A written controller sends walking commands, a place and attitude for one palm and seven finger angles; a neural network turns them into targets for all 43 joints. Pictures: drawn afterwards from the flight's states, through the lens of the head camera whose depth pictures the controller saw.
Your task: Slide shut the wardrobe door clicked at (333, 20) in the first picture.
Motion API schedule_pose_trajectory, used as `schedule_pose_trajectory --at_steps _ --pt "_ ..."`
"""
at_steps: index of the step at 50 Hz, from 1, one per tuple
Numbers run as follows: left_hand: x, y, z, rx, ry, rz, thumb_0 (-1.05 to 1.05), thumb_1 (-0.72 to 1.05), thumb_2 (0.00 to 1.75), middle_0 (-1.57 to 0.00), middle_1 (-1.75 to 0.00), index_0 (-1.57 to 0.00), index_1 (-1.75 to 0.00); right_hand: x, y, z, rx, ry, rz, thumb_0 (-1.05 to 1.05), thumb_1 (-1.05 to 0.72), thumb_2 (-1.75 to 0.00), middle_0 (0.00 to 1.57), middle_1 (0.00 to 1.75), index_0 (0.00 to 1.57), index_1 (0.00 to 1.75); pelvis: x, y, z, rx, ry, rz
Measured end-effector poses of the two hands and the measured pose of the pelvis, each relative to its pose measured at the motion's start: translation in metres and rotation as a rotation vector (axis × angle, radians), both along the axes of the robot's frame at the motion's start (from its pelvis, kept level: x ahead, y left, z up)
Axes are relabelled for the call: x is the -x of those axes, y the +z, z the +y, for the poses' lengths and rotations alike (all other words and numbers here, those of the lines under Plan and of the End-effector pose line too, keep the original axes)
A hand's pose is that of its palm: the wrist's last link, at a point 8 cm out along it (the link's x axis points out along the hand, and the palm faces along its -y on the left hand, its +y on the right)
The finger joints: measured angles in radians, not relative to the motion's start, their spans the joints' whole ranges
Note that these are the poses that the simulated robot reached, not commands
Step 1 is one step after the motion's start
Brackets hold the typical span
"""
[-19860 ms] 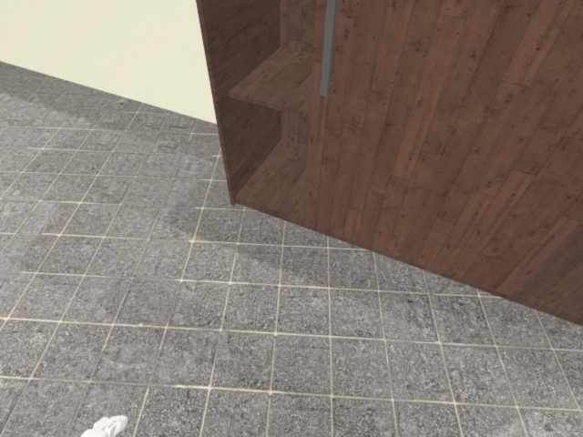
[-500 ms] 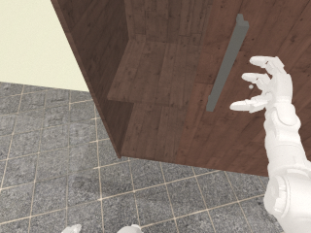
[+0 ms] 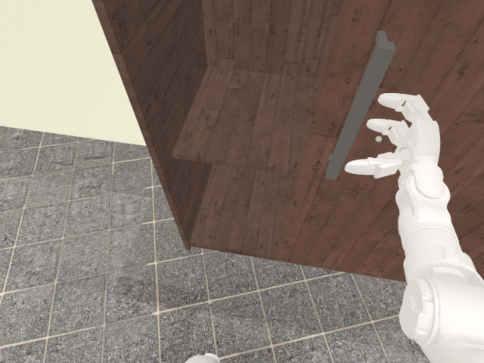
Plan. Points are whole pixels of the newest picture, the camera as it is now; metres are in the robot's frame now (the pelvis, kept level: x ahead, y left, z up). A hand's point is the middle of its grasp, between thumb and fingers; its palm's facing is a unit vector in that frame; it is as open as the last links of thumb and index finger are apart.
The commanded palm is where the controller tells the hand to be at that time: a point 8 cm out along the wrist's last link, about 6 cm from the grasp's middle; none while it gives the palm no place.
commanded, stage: feel for the door with the fingertips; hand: right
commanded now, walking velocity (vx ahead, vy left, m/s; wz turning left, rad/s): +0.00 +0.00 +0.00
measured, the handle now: (351, 118) +0.53 -0.10 +0.11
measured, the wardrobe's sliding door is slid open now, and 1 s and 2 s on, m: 0.36 0.36 0.36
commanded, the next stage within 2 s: slide the fingers in behind the handle in 0.30 s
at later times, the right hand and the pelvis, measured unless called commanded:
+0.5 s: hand (376, 135) +0.49 -0.14 +0.12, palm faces +0.00 +1.00 -0.01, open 13.5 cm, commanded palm +0.46 -0.19 +0.12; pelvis -0.01 -0.01 +0.00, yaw -1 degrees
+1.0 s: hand (365, 138) +0.48 -0.12 +0.12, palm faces +0.00 +1.00 +0.01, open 13.9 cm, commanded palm +0.45 -0.17 +0.12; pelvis -0.01 -0.01 +0.00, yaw +0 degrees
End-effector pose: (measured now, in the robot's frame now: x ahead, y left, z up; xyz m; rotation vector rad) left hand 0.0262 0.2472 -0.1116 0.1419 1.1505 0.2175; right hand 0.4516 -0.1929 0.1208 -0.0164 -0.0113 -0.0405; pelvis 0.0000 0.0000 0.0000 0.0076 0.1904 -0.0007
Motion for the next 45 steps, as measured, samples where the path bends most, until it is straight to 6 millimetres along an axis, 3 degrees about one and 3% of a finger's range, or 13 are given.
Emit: schedule_pose_trajectory --at_steps 6,15,23,33,45 --pt "0.003 0.001 0.005 -0.017 -0.015 0.012 0.01 0.91 0.9 -0.2 -0.3 -0.2 -0.3 0.001 0.001 -0.008 -0.001 0.011 0.017 -0.01 0.5 -0.3 0.3 1.2 0.3 1.2 0.003 0.0 0.0 -0.005 -0.016 0.002" --pt "0.009 0.002 0.008 -0.041 -0.016 0.021 0.01 0.91 0.9 -0.2 -0.3 -0.2 -0.3 -0.007 -0.002 0.005 -0.021 0.038 0.025 -0.01 0.5 -0.3 0.3 1.2 0.3 1.2 0.007 -0.002 -0.002 -0.005 -0.02 0.016" --pt "0.026 0.001 0.004 -0.042 -0.006 0.056 0.01 0.91 0.9 -0.2 -0.3 -0.2 -0.3 -0.013 -0.004 0.0 -0.006 0.035 0.009 -0.01 0.49 -0.3 0.39 1.24 0.38 1.25 0.012 -0.005 -0.005 -0.007 -0.015 0.032" --pt "0.042 0.001 -0.002 -0.036 0.023 0.071 0.01 0.91 0.9 -0.2 -0.3 -0.2 -0.3 -0.012 -0.004 -0.001 -0.026 0.044 0.014 -0.01 0.5 -0.3 0.37 1.22 0.37 1.23 0.014 -0.005 -0.008 -0.01 -0.002 0.032" --pt "0.031 -0.002 -0.007 -0.015 -0.001 0.061 0.01 0.91 0.9 -0.2 -0.3 -0.2 -0.3 -0.003 -0.004 0.006 -0.013 0.044 -0.004 -0.01 0.5 -0.3 0.32 1.2 0.31 1.21 0.009 -0.004 -0.012 -0.01 -0.008 0.024"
